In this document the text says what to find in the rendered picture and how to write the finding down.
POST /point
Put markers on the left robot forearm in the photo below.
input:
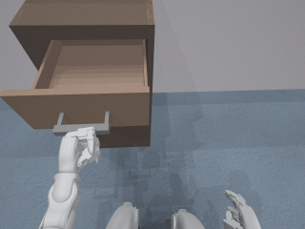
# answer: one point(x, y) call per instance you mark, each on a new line
point(63, 198)

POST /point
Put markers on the robot thigh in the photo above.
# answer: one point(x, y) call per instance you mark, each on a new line
point(125, 217)
point(185, 220)

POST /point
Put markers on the right robot thigh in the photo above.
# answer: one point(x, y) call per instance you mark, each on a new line
point(185, 220)

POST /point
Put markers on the robot left hand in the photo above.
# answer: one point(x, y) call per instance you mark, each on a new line
point(81, 142)

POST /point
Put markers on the cabinet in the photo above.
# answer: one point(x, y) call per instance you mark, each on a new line
point(38, 22)

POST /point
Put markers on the left robot thigh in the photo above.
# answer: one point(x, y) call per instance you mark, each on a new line
point(125, 217)

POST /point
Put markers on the drawer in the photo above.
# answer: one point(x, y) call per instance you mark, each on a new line
point(84, 79)

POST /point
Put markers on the robot right hand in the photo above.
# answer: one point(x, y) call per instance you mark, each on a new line
point(244, 218)

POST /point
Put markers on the handle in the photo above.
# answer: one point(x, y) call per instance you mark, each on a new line
point(100, 128)

